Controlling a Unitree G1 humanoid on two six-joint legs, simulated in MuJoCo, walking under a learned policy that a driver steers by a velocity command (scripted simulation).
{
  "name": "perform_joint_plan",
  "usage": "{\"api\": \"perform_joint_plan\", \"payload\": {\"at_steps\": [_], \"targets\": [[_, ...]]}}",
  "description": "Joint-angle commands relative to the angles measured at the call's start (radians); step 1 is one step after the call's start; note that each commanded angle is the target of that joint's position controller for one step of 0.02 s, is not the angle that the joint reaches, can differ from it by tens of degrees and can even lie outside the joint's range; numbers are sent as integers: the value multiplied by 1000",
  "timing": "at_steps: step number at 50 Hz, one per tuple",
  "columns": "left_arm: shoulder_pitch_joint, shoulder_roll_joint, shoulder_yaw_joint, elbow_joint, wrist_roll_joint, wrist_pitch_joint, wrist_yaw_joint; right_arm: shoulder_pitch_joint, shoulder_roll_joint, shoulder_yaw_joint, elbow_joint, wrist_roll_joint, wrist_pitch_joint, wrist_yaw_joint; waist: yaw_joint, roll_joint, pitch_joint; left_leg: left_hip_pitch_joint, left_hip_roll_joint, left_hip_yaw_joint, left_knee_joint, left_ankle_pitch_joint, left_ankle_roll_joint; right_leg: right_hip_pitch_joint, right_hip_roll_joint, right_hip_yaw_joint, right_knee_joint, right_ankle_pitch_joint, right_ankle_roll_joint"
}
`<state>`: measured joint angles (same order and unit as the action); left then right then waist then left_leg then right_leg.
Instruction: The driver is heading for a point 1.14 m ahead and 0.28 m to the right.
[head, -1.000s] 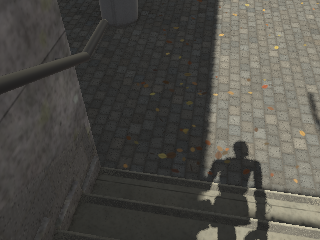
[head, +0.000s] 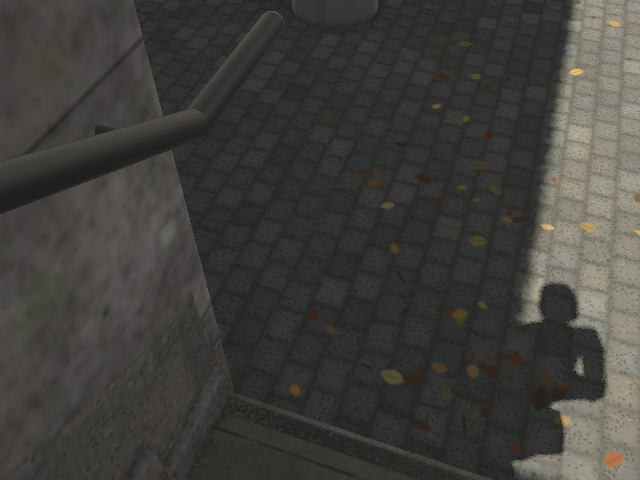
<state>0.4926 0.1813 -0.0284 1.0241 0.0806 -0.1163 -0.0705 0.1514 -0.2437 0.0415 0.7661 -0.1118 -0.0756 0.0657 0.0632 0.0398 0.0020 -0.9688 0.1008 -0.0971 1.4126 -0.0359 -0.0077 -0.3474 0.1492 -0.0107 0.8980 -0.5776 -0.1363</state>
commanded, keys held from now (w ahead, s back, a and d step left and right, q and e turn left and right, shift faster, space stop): w+e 0.36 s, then e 0.34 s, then w+e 0.14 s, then w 0.16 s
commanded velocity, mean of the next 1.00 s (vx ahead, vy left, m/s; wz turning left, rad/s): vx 0.36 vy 0.00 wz -0.55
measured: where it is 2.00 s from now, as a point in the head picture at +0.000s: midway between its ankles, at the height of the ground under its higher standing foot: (438, 344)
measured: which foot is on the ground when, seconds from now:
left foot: up 0.00-0.18, down 0.20-0.78, up 0.80-1.00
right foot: down 0.00-0.22, up 0.24-0.74, down 0.76-1.00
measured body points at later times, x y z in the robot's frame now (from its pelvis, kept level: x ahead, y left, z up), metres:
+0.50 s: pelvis +0.28 +0.03 -0.13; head +0.29 +0.00 +0.32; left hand +0.47 +0.21 -0.25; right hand +0.17 -0.15 -0.29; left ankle +0.27 +0.11 -0.84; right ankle +0.38 -0.15 -0.78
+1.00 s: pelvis +0.49 -0.12 -0.27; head +0.51 -0.13 +0.18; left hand +0.59 +0.09 -0.42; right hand +0.44 -0.37 -0.40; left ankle +0.64 -0.03 -0.91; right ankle +0.45 -0.20 -0.99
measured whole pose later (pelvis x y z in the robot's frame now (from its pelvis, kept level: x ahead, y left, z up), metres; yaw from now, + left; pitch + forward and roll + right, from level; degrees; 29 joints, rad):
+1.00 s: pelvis +0.49 -0.12 -0.27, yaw -34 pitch +2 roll -3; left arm 0.41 0.19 0.04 1.02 0.06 -0.08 -0.08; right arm 0.22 -0.22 -0.02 0.91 -0.10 -0.09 0.06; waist 0.04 0.04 -0.02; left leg -0.76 0.15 -0.05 1.22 -0.15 0.04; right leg -0.33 0.09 -0.08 0.57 -0.29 -0.11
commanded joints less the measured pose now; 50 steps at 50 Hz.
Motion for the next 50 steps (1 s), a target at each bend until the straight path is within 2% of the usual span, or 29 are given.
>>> {"api": "perform_joint_plan", "payload": {"at_steps": [1,2,3,4,6,7,8,10,11,12,14,16,17,19,22,25,27,30,32,35,38,39,40,41,42,45,46,48,50], "targets": [[-294,238,22,-183,13,-66,28,61,-62,6,-49,-22,5,22,-133,38,10,475,-22,19,-159,260,-39,-535,-165,317,-174,236,-178],[-171,260,33,-178,-10,-69,55,-39,-125,-8,-80,-30,-1,18,-33,25,11,234,-49,23,-393,233,-49,-196,-161,331,-76,249,-161],[-29,227,32,-128,-12,-63,66,-192,-94,0,-130,-33,-2,11,65,-65,24,-10,-43,12,-487,134,-47,103,-205,448,-9,284,-175],[14,166,38,-138,-44,-53,78,-281,-93,15,-127,-11,3,20,163,22,72,-7,-17,-3,-961,391,-41,193,-146,394,20,112,-117],[61,213,37,-67,-9,-18,11,-266,-19,20,-136,-5,26,43,92,-154,76,335,-75,119,-858,385,9,-72,-181,509,-32,288,-193],[18,217,43,-117,-13,-14,-9,-196,-30,11,-134,-13,21,40,56,-122,63,492,-96,146,-785,274,17,-166,-165,509,4,337,-190],[-15,222,50,-138,-19,-13,-15,-122,-54,-2,-108,-2,13,32,10,-69,74,630,-97,134,-826,242,33,-206,-151,516,58,360,-162],[-133,199,43,-191,-7,-7,-45,398,-215,-79,63,44,-25,-3,-188,27,-25,1109,-44,135,-964,336,123,-263,-98,396,465,566,-44],[49,15,6,-155,-23,-14,-52,555,-249,-102,91,25,-41,0,-148,173,-292,1554,173,-57,-625,798,366,-523,11,242,987,22,66],[142,19,-5,-155,-35,-2,-56,545,-235,-87,70,33,-30,26,-126,214,-388,1645,304,-331,-649,840,492,-812,6,147,1325,-204,95],[-68,139,24,-219,-33,22,-20,372,-120,-58,36,32,-6,41,-152,34,-103,1239,364,-454,-934,29,417,-1048,-109,138,1275,90,133],[-67,127,11,-209,-4,41,20,240,72,-8,54,25,-16,37,-36,-130,-11,779,334,-336,-1030,-191,368,-836,-258,178,1027,359,85],[-113,85,3,-214,8,52,18,122,149,15,45,22,-42,6,32,-91,73,554,256,-229,-1107,-190,306,-724,-342,180,702,546,54],[-174,121,40,-188,17,55,-16,28,98,11,38,55,-88,-41,3,-20,46,302,109,45,-1131,-108,274,-382,-348,104,337,691,70],[-152,58,37,-183,17,40,-48,225,-47,-32,146,6,-81,-63,-12,-14,-65,436,123,149,-942,235,269,-293,-294,12,376,632,100],[-431,68,32,-276,9,37,-9,492,38,-21,249,52,-75,-136,-182,3,-34,1077,244,-39,-766,180,270,-872,-355,120,3,768,145],[-437,38,17,-252,-2,54,-15,500,85,-16,241,41,-54,-144,-185,-69,42,957,219,20,-742,14,232,-777,-368,77,-248,1010,133],[-452,72,40,-236,21,92,-42,398,36,-26,200,26,-47,-87,-134,6,100,452,152,139,-793,-217,170,-222,-255,-77,-187,1114,99],[-528,105,58,-259,2,90,-39,456,-2,-40,231,54,-53,-97,-161,-17,156,596,204,109,-729,-192,127,-275,-259,-66,-325,934,96],[-556,80,55,-260,12,85,-20,511,-47,-71,272,31,-22,-120,-190,-3,159,824,293,70,-660,-34,115,-271,-267,-59,-515,817,66],[-304,174,119,-142,-23,44,28,456,-64,-91,310,-10,14,-74,-50,-36,-7,745,172,245,-261,3,62,255,-174,-180,-634,1013,-3],[-99,262,156,-109,-5,45,41,448,-30,-86,302,-16,23,-20,33,-132,-170,443,95,278,48,-173,-2,721,-233,-112,-479,1210,-77],[91,347,183,-42,-16,61,53,579,118,-45,284,-27,20,34,4,-294,-482,232,25,259,490,-832,-68,1157,-429,125,-175,1658,-297],[219,314,184,-4,11,66,41,384,-6,-74,210,32,1,62,129,-174,-417,24,6,164,587,-846,-64,1143,-457,231,-241,1571,-281],[207,274,175,-38,-5,55,41,116,-53,-80,62,71,-35,43,176,-160,-255,-228,9,133,574,-851,-68,1010,-500,337,-372,1109,-268],[-76,96,98,-59,-18,36,-28,275,-20,-67,156,30,-45,-22,-63,50,75,86,106,18,108,-437,26,110,-496,269,-542,502,-220],[-163,57,75,-76,-20,20,-25,286,42,-51,164,7,-25,-32,-107,1,130,170,121,-7,12,-275,57,-109,-464,297,-606,424,-225],[-195,77,68,-99,-45,2,-13,288,25,-55,187,-3,7,-11,-111,-18,71,308,83,24,-278,-11,63,-234,-391,269,-643,280,-219],[-251,137,73,-118,7,1,-13,330,24,-42,195,5,-2,21,-145,-30,-9,561,27,73,-227,136,63,-416,-318,170,-525,338,-185]]}}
